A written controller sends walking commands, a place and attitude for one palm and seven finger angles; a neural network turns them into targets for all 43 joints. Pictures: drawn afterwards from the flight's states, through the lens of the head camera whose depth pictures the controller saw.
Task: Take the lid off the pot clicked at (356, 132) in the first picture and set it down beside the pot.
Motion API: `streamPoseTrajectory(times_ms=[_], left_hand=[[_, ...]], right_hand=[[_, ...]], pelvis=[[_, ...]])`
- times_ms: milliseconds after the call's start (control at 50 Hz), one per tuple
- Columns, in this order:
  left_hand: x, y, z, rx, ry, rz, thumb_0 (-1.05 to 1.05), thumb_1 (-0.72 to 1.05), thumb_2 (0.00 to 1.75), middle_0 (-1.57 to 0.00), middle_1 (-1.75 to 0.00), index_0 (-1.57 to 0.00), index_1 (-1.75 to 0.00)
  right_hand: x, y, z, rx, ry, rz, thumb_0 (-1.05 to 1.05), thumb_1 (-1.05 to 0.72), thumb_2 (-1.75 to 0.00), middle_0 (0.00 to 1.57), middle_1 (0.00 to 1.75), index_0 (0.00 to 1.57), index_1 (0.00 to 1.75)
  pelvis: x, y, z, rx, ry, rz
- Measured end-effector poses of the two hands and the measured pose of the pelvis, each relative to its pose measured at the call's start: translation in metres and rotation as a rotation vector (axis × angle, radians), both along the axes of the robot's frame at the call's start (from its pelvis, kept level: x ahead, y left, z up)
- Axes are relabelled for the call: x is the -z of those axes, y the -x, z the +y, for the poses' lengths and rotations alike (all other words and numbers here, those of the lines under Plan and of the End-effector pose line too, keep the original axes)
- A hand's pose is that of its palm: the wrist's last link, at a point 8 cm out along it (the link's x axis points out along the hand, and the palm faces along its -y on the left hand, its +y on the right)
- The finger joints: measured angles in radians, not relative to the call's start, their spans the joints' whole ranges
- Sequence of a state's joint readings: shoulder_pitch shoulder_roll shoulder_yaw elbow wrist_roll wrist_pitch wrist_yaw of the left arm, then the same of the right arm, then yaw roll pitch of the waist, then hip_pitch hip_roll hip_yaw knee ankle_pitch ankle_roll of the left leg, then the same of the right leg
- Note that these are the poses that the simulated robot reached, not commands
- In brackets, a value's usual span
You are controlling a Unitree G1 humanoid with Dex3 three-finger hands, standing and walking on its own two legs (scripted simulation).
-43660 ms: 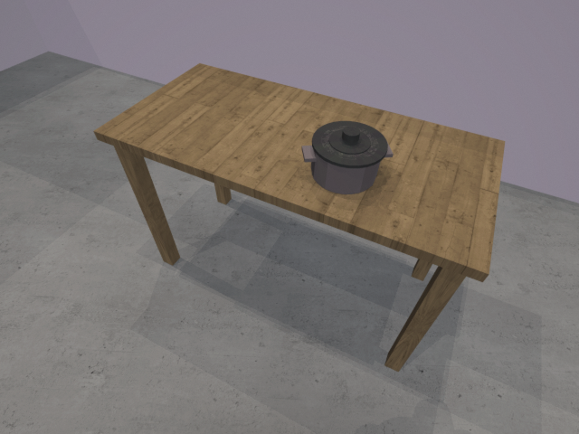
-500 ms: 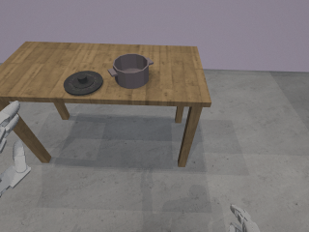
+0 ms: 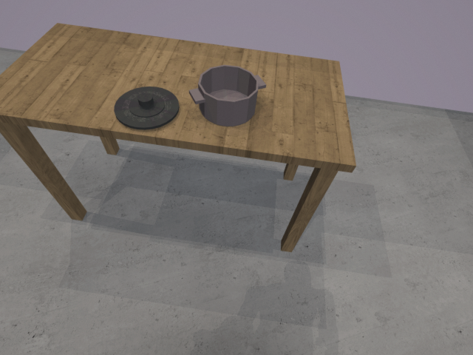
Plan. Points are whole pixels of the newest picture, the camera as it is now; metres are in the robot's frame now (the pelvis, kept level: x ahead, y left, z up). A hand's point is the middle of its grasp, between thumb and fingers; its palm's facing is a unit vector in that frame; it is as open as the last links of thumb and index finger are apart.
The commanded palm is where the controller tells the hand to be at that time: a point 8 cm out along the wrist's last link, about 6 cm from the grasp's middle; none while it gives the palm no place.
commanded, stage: stop stepping back and stand still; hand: left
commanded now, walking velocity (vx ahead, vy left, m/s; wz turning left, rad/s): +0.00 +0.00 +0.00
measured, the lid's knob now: (145, 99) +0.73 +0.30 -0.06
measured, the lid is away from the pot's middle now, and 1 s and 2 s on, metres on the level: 0.23 0.23 0.23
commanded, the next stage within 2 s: let the arm hang, fingers relaxed in 0.42 s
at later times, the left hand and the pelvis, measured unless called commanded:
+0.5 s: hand out of the picture +0.06 +0.18 -0.17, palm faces -0.02 -0.98 -0.21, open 7.2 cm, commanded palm none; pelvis +0.03 +0.00 +0.01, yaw -2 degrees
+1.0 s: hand out of the picture +0.02 +0.16 -0.17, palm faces -0.01 -0.98 -0.18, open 7.3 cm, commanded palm none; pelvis +0.03 +0.00 +0.01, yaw -2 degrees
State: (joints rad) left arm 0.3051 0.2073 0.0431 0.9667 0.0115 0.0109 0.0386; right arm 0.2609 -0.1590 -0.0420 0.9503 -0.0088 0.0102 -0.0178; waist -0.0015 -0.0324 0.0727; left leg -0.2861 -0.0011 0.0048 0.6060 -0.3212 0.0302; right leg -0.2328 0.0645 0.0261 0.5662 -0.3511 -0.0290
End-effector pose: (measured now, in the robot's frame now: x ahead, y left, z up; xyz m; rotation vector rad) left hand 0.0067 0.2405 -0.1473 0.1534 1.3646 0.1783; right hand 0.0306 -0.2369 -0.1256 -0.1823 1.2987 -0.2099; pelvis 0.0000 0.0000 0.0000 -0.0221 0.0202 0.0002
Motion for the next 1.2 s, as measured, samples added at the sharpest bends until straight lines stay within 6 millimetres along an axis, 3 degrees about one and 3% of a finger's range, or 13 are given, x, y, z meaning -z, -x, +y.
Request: streamPoseTrajectory(times_ms=[120,320,540,1000,1200], left_hand=[[-0.008,0.006,0.007,0.019,-0.013,0.095,-0.01,0.94,0.90,-0.20,-0.30,-0.20,-0.30],[-0.010,-0.031,-0.014,0.056,0.013,0.026,0.00,0.92,0.90,-0.20,-0.30,-0.20,-0.30],[-0.012,-0.053,-0.013,0.063,-0.003,-0.016,0.01,0.94,0.90,-0.20,-0.30,-0.20,-0.30],[-0.008,-0.015,-0.035,0.035,0.035,0.077,0.01,0.92,0.90,-0.20,-0.30,-0.20,-0.30],[-0.007,-0.011,-0.038,0.037,0.045,0.088,0.01,0.92,0.90,-0.20,-0.30,-0.20,-0.30]], right_hand=[[0.005,0.007,0.016,0.035,-0.029,0.042,0.01,-0.92,-0.90,0.20,0.30,0.20,0.30],[0.010,0.016,0.023,0.085,-0.061,0.075,0.01,-0.93,-0.90,0.20,0.30,0.20,0.30],[0.013,0.031,0.031,0.109,-0.090,0.114,0.01,-0.91,-0.90,0.20,0.30,0.19,0.30],[0.011,0.033,0.024,0.116,-0.083,0.126,0.01,-0.91,-0.90,0.20,0.30,0.19,0.30],[0.010,0.033,0.023,0.120,-0.076,0.124,0.01,-0.91,-0.90,0.20,0.30,0.19,0.30]], pelvis=[[-0.005,-0.012,0.005,0.023,-0.023,-0.004],[-0.008,-0.024,0.007,0.033,-0.016,-0.019],[-0.008,-0.028,0.002,0.037,-0.022,-0.026],[-0.009,-0.028,-0.005,0.040,-0.018,-0.027],[-0.010,-0.027,-0.005,0.044,-0.017,-0.028]])
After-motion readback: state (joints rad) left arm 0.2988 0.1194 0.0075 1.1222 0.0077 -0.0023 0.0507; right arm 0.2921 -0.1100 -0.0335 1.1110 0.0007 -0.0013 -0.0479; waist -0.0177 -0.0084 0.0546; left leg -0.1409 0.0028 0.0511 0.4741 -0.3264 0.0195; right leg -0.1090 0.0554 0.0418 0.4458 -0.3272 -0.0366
